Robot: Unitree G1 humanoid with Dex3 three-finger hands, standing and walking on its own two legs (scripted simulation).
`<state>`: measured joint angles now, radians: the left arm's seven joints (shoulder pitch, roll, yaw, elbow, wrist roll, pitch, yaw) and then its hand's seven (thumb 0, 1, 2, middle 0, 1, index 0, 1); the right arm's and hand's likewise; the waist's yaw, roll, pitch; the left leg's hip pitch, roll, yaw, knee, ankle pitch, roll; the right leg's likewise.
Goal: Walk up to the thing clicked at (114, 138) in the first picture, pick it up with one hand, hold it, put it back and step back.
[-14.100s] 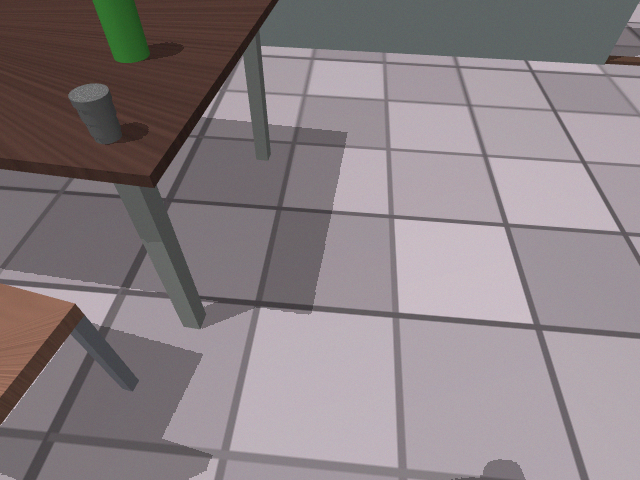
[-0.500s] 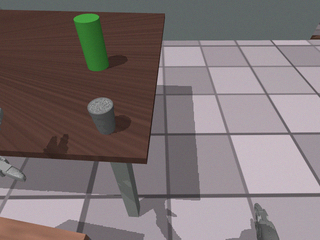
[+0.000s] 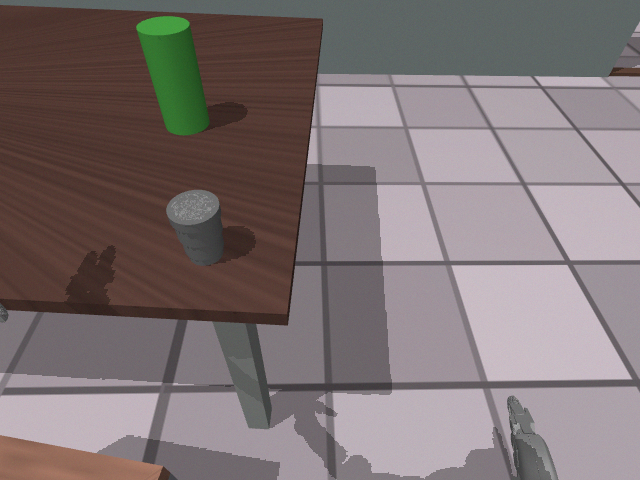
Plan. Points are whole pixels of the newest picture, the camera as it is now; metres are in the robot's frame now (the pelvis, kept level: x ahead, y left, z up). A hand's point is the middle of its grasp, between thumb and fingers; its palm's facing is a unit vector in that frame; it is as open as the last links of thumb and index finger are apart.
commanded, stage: go down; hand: left
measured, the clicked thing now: (200, 231) +0.47 +0.18 +0.04
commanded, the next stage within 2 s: approach in 1.80 s
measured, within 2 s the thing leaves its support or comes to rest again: neither
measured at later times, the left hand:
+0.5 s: hand out of the picture +0.36 +0.36 +0.16, palm faces +0.11 -0.99 +0.01, open 17.7 cm
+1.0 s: hand out of the picture +0.38 +0.38 +0.16, palm faces +0.13 -0.99 +0.01, open 17.7 cm
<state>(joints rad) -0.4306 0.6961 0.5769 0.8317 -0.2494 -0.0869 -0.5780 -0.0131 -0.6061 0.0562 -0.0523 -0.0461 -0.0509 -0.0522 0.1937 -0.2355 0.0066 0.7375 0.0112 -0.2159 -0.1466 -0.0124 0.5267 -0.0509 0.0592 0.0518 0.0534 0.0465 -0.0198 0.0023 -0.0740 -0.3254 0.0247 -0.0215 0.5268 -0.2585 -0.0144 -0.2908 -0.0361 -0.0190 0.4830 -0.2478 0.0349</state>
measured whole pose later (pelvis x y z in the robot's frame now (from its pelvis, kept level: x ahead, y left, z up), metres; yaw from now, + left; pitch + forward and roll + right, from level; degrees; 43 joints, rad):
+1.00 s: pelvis +0.01 +0.01 -0.01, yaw +0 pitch +9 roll -2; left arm -0.61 0.85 0.61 1.06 -0.22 -0.08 -0.66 -0.01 -0.61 0.04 -0.05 -0.04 -0.05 -0.05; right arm 0.16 -0.24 0.03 0.76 0.00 -0.25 -0.19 -0.01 0.51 -0.05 0.06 0.05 0.05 0.05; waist -0.06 -0.01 -0.11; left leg -0.46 0.03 -0.03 0.61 -0.30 -0.01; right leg -0.41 -0.03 -0.02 0.53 -0.27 0.04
